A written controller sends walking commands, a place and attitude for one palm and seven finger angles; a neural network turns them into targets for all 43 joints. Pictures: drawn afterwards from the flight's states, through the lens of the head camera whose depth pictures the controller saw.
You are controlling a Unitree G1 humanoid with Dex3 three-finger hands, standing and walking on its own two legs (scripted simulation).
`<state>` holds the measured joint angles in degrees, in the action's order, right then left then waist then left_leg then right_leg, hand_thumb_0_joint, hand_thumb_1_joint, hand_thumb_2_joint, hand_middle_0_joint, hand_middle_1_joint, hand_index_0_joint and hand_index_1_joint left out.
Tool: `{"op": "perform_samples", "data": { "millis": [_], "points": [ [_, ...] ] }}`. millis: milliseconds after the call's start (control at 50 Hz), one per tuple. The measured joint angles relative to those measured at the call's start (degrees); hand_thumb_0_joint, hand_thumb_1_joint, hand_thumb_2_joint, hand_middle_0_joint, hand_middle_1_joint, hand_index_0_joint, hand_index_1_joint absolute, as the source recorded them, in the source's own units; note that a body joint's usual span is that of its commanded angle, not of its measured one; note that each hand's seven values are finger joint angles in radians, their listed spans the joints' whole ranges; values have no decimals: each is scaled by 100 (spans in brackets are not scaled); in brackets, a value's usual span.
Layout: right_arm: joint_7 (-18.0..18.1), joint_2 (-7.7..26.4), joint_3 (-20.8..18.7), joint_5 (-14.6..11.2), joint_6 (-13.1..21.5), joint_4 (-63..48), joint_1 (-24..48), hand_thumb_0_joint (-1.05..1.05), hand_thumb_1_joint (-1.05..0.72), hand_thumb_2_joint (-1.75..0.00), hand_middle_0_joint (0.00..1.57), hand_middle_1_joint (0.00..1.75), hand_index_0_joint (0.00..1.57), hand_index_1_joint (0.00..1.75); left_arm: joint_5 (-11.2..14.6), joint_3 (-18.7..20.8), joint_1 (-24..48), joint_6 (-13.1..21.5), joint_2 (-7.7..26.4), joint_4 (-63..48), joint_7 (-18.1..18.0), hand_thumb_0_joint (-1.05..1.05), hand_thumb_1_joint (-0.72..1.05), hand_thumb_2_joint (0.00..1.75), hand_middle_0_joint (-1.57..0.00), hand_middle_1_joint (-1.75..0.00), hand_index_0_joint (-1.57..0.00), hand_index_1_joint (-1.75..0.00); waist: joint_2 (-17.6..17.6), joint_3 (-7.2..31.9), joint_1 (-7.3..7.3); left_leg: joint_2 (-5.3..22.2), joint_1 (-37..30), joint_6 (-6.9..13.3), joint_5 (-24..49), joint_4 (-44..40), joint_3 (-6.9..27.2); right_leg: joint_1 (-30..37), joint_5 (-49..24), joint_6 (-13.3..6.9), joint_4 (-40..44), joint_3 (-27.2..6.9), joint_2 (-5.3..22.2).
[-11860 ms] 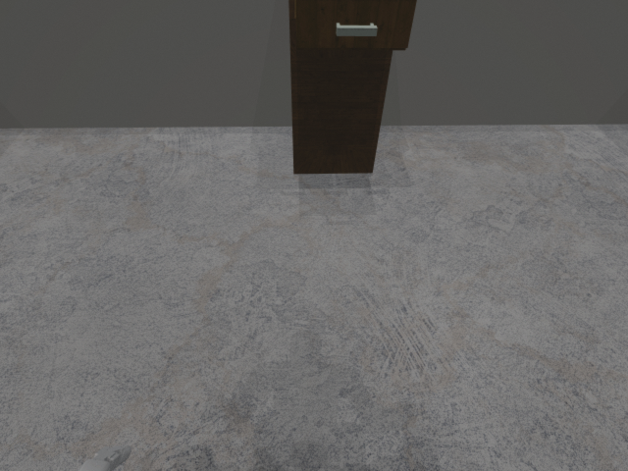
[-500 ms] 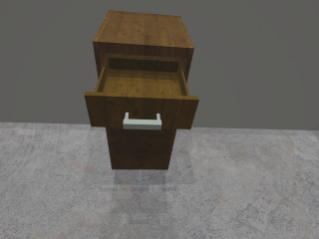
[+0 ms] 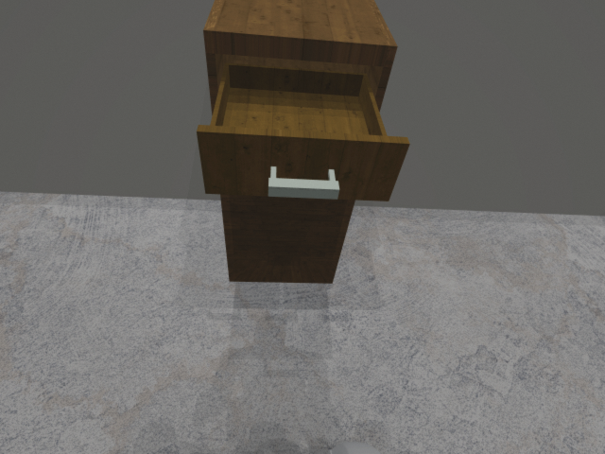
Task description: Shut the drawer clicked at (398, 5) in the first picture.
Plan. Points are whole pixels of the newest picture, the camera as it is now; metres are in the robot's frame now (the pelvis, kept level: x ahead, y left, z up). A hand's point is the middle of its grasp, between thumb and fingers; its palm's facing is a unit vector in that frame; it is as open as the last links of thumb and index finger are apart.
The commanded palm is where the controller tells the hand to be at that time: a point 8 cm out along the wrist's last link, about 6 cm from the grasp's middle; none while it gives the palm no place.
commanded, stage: come to a stop and stand still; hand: left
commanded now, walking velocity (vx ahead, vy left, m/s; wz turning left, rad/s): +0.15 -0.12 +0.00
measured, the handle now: (303, 180) +0.55 +0.01 +0.05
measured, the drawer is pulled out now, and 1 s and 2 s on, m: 0.29 0.29 0.29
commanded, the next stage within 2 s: look again from close up in 0.48 s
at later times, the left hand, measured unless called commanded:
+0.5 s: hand out of the picture -0.06 +0.11 -0.17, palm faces +0.09 -0.99 -0.11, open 7.4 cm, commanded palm none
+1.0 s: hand out of the picture +0.00 +0.15 -0.17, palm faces +0.03 -0.98 -0.18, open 7.3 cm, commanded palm none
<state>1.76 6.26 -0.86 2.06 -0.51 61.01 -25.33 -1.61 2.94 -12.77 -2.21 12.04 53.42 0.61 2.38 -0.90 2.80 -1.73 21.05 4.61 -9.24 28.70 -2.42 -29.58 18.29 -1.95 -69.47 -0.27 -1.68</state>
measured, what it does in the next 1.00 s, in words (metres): steps on the spot: right foot, then left foot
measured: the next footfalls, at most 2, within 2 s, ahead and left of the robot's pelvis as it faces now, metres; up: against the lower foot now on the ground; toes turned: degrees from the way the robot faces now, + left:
right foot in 0.24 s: +0.03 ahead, -0.14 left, +0.00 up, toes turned -2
left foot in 0.54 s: +0.04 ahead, +0.07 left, +0.00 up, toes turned +3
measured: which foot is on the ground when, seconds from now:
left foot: down 0.00-0.26, up 0.28-0.52, down 0.54-1.00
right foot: up 0.00-0.22, down 0.24-1.00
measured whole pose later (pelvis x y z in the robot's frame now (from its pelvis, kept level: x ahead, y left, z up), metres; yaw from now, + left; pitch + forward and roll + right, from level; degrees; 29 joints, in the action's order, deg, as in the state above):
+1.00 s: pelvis +0.00 -0.01 +0.01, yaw +0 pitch -1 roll +0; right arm 2.1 7.2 1.0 0.2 0.9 65.3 -16.4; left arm -0.5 -0.2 -16.1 0.3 8.5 62.9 -1.8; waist 0.7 -2.3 -0.1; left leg -2.1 9.0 2.8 -12.6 21.9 -3.7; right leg -9.0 14.2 0.5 -23.8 1.9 1.7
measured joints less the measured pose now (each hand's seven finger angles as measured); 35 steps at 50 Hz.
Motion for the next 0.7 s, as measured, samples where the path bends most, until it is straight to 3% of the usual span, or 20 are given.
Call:
{"op": "perform_samples", "data": {
  "millis": [160,220,260,320,400,440,500,540,620,700],
  "points": [
    [-3,72,-45,43,137,-319,604,1,-92,-90,20,30,21,30,24,-33,-351,-94,-42,201,21,1,92,89,-19,-30,-19,-30,-287,128,49,128,-397,-37,516,-1084,54,1022,714,81,2579,305,185],
    [-45,221,-98,9,55,-256,701,1,-93,-90,20,30,21,30,59,-50,-443,-38,-112,233,-9,1,92,89,-19,-30,-19,-30,-284,110,-34,80,-369,-142,634,-1061,63,1577,606,37,3673,330,173],
    [-64,281,-130,-43,-47,-172,774,1,-93,-90,20,30,21,30,48,-59,-564,43,-150,259,-72,0,92,89,-19,-30,-19,-30,-172,97,-166,3,-186,-280,140,-645,14,1884,151,-32,4398,268,189],
    [-101,408,-174,-72,-196,-116,860,1,-92,-90,20,30,21,30,33,-127,-740,36,-310,413,-158,0,92,89,-19,-30,-19,-30,-224,33,-266,31,254,-428,-839,813,90,1957,-620,-69,4568,338,151],
    [-186,504,-180,-99,-165,-89,821,1,-92,-90,20,30,20,30,65,-213,-981,158,-493,618,-190,1,91,89,-19,-30,-19,-30,-262,64,-313,173,370,-475,-784,1902,122,2090,-780,-12,4865,387,60],
    [-194,501,-167,-119,-133,-79,777,1,-92,-90,19,30,20,30,51,-244,-1045,223,-553,656,-174,1,91,89,-19,-30,-19,-30,-242,65,-348,230,165,-474,-893,1713,98,2101,-809,-16,4926,400,42],
    [-168,444,-123,-135,-92,-43,749,0,-92,-90,19,30,20,30,24,-261,-1054,262,-594,669,-142,1,91,89,-20,-30,-20,-30,-174,33,-437,257,-367,-445,-1064,730,47,1996,-744,2,4794,403,56],
    [-120,386,-61,-142,-11,-7,755,0,-92,-90,19,30,20,30,41,-267,-1015,255,-595,691,-126,1,91,89,-20,-30,-20,-30,-145,-10,-461,239,-741,-387,-575,-108,74,1827,-588,59,4484,415,69],
    [-40,134,57,-133,49,50,800,0,-92,-90,19,30,20,30,61,-263,-867,165,-502,775,-125,1,91,89,-20,-30,-20,-30,96,-99,-488,49,-827,-225,-321,-200,-54,1726,-356,125,4149,299,267],
    [34,67,108,-142,37,169,802,1,-94,-90,20,30,20,30,65,-295,-710,181,-466,822,-137,1,91,89,-20,-30,-20,-30,17,-95,-468,-27,-931,-188,-313,-394,-57,1813,-421,201,4300,294,337]
  ]
}}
